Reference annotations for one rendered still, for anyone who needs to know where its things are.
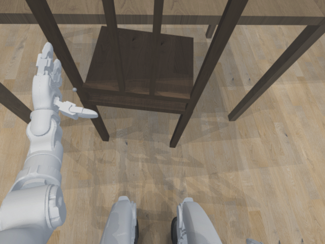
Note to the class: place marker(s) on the robot left upper arm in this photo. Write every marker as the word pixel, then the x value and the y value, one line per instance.
pixel 29 216

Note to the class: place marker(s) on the chair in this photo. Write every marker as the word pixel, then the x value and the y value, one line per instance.
pixel 140 70

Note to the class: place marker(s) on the robot left thigh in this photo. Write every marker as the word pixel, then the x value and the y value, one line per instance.
pixel 122 217

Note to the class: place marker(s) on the table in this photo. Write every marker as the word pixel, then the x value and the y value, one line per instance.
pixel 182 12

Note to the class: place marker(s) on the left robot forearm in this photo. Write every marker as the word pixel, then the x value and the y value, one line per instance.
pixel 44 159

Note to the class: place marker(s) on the robot left hand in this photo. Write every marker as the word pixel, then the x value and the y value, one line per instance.
pixel 45 87

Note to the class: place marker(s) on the right robot shin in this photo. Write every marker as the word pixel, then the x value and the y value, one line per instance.
pixel 181 234

